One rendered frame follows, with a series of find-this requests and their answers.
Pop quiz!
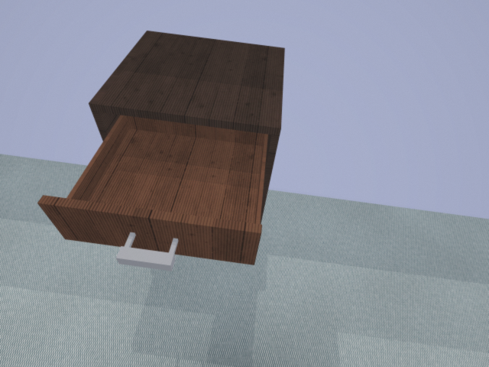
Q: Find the handle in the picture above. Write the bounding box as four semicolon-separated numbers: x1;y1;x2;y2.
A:
116;232;178;271

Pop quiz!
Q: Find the drawer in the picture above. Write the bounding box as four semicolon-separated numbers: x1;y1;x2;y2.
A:
38;115;268;265

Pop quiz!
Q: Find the cabinet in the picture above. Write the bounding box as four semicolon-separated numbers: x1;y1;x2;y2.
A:
89;31;285;224

